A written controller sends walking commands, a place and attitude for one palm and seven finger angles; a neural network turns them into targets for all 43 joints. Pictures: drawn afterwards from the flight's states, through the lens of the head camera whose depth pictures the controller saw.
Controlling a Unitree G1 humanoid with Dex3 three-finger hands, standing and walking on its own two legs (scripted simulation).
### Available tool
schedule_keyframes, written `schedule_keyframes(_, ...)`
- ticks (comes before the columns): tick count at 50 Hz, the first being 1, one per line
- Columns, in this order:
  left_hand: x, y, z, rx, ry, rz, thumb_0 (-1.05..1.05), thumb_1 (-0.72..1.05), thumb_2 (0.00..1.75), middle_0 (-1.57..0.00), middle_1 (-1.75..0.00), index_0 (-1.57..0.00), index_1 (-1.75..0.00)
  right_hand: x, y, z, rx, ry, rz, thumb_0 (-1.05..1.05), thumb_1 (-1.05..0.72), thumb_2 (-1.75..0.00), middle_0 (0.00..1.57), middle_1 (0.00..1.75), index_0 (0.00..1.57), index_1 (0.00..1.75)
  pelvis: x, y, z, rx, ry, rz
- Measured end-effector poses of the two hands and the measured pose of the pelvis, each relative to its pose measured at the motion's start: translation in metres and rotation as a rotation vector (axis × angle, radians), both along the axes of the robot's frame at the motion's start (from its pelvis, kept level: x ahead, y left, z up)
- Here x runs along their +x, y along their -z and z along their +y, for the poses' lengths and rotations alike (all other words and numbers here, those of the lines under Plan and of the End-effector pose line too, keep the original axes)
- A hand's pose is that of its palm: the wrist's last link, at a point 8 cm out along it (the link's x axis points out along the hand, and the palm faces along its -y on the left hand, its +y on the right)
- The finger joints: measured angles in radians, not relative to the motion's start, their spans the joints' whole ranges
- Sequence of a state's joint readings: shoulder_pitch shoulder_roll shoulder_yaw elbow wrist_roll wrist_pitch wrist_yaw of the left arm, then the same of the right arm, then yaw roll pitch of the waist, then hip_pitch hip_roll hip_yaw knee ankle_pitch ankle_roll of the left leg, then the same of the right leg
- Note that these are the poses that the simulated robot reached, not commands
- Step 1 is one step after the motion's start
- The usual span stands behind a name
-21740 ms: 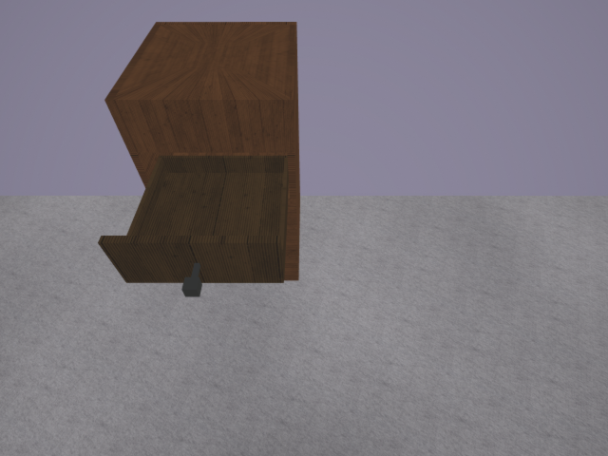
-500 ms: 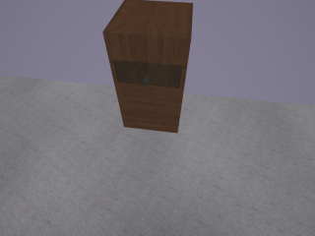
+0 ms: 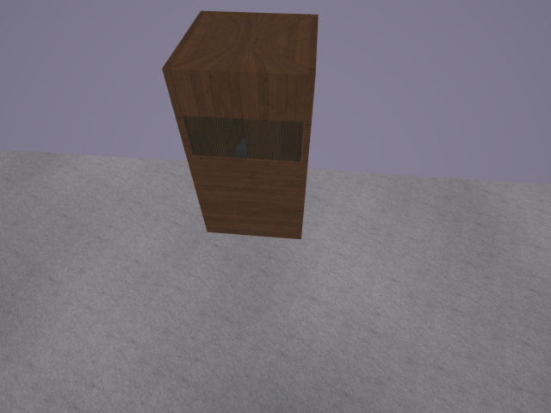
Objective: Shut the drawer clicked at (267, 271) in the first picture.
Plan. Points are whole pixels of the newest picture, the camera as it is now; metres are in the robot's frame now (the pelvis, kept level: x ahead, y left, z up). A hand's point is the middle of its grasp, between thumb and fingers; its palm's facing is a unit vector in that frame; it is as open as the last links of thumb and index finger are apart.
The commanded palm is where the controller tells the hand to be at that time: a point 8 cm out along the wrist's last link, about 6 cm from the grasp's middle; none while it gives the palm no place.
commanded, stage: let the arm hang, fingers relaxed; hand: left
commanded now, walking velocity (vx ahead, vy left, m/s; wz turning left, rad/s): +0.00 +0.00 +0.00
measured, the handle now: (242, 147) +0.92 +0.15 -0.23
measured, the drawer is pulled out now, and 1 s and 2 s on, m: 0.00 0.00 0.00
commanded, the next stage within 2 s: look to check the result in 0.02 s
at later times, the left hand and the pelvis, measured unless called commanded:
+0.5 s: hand out of the picture +0.00 +0.14 -0.17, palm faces +0.03 -0.98 -0.17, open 7.3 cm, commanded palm none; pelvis +0.01 -0.01 +0.00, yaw +0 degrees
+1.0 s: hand out of the picture +0.01 +0.15 -0.17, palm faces +0.03 -0.98 -0.19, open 7.3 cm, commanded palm none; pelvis +0.02 -0.02 +0.00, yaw +0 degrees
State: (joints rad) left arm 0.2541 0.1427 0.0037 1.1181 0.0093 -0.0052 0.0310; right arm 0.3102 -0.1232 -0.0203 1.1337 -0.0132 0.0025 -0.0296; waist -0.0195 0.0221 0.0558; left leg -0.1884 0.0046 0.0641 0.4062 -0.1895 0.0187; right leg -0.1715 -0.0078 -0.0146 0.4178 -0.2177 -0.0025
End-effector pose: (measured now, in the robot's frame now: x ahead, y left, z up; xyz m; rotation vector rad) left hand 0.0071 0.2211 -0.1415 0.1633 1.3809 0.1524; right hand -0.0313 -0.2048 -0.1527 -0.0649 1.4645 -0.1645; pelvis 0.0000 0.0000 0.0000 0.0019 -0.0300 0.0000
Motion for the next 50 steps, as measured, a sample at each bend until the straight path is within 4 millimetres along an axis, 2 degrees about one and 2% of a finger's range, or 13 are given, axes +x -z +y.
schedule_keyframes(8,-0.009,0.001,-0.010,-0.010,-0.014,0.034,0.00,0.91,0.90,-0.20,-0.30,-0.20,-0.30,0.002,0.001,-0.003,0.004,0.001,0.010,0.00,-0.91,-0.89,0.20,0.30,0.20,0.30,0.003,0.000,-0.005,0.002,0.001,0.001)
schedule_keyframes(22,-0.014,0.003,-0.027,-0.032,-0.029,0.058,0.00,0.91,0.90,-0.20,-0.30,-0.20,-0.30,0.020,0.000,-0.012,-0.003,-0.005,-0.015,0.00,-0.91,-0.89,0.20,0.30,0.20,0.30,0.010,0.000,-0.013,0.001,0.002,0.003)
schedule_keyframes(31,-0.009,0.002,-0.028,-0.025,-0.030,0.046,0.00,0.91,0.90,-0.20,-0.30,-0.20,-0.30,0.026,0.000,-0.016,-0.006,-0.007,-0.022,0.00,-0.91,-0.89,0.20,0.30,0.20,0.30,0.013,-0.001,-0.016,0.001,0.001,0.001)
schedule_keyframes(50,0.000,0.001,-0.027,-0.016,-0.028,0.042,0.00,0.91,0.90,-0.20,-0.30,-0.20,-0.30,0.023,0.000,-0.016,-0.003,-0.003,0.002,0.00,-0.91,-0.89,0.20,0.30,0.20,0.30,0.019,-0.001,-0.018,0.002,0.001,0.004)
